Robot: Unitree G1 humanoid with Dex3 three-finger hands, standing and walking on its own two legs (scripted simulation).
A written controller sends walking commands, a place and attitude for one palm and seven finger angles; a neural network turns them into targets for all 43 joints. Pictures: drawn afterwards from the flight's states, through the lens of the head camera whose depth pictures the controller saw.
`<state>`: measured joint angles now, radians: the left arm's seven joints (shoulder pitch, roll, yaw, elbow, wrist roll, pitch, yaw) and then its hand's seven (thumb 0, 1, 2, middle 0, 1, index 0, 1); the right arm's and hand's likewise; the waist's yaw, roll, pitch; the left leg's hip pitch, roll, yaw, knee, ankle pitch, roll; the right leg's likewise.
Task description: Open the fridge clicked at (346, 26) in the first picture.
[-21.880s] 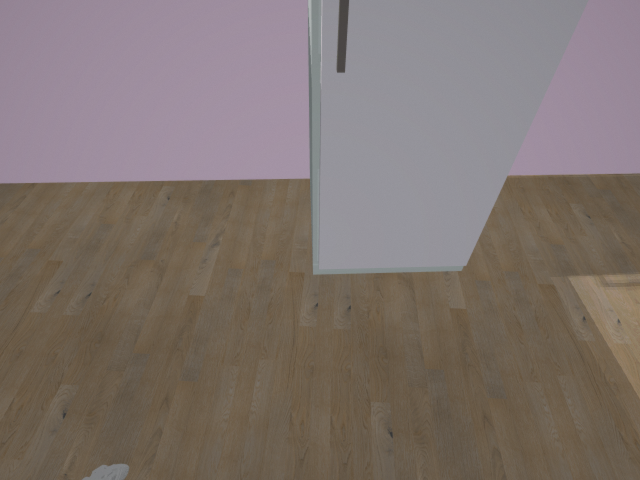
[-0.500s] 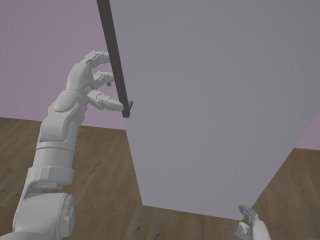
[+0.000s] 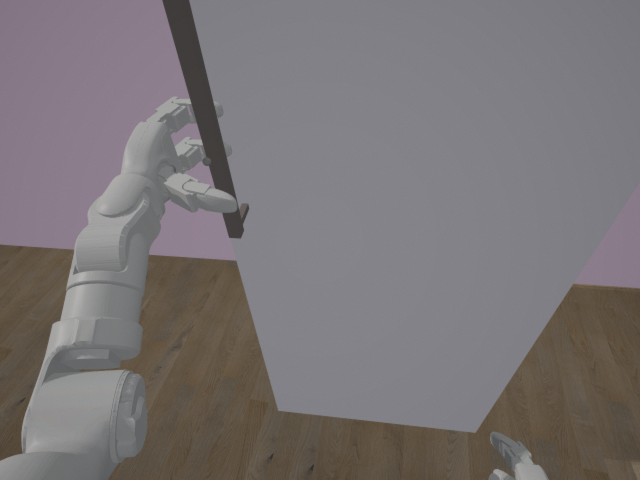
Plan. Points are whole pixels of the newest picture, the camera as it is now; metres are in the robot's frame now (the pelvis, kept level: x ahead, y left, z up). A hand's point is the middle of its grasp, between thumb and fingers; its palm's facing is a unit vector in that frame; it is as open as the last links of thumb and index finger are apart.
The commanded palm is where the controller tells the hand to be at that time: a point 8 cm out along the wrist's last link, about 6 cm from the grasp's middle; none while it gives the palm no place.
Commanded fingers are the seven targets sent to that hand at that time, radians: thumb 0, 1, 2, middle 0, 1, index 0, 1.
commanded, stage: slide the fingers in behind the handle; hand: left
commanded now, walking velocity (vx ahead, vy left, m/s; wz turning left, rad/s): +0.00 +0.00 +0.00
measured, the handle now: (216, 123) +0.45 +0.14 +0.26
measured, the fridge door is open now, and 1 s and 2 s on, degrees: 0 0 0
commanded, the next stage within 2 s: grip the handle and tug to test in 1.82 s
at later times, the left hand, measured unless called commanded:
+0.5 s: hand (196, 174) +0.38 +0.16 +0.23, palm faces -0.06 -1.00 -0.03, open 14.0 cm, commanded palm +0.37 +0.20 +0.23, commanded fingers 0.00 -0.50 0.30 -0.30 -1.20 -0.30 -1.20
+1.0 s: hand (219, 172) +0.39 +0.13 +0.23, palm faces -0.07 -1.00 -0.02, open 14.0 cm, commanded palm +0.37 +0.18 +0.23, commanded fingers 0.00 -0.50 0.30 -0.30 -1.20 -0.30 -1.20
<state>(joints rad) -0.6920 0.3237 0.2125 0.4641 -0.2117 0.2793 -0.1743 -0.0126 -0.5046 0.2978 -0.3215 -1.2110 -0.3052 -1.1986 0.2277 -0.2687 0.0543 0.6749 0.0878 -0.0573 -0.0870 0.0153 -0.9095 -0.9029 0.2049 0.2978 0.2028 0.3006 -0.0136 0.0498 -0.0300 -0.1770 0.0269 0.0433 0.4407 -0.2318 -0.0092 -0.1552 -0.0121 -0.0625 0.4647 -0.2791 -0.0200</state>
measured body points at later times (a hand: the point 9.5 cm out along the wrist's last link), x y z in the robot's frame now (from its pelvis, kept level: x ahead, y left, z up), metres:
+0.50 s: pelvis +0.00 +0.01 +0.00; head -0.02 -0.02 +0.45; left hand +0.38 +0.21 +0.23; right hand +0.18 -0.23 -0.09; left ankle +0.00 +0.13 -0.74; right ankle -0.02 -0.10 -0.74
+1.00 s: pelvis +0.01 +0.01 +0.00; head -0.02 -0.01 +0.45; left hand +0.39 +0.19 +0.23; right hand +0.17 -0.23 -0.10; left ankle +0.00 +0.13 -0.74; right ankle -0.02 -0.10 -0.74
